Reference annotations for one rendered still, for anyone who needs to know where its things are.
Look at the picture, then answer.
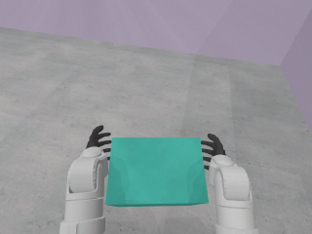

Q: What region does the robot right forearm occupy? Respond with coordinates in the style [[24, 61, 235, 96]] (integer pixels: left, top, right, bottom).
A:
[[208, 154, 260, 234]]

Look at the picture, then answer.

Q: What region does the robot left hand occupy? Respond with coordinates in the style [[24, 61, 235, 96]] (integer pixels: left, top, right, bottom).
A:
[[86, 125, 112, 161]]

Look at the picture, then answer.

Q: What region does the robot left forearm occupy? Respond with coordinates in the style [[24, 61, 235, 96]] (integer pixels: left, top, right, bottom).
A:
[[59, 146, 109, 234]]

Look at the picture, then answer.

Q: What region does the carton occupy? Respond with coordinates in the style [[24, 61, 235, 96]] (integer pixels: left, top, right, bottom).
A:
[[105, 137, 209, 207]]

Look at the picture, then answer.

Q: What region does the robot right hand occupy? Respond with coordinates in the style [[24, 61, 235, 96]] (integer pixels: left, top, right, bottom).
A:
[[201, 134, 226, 170]]

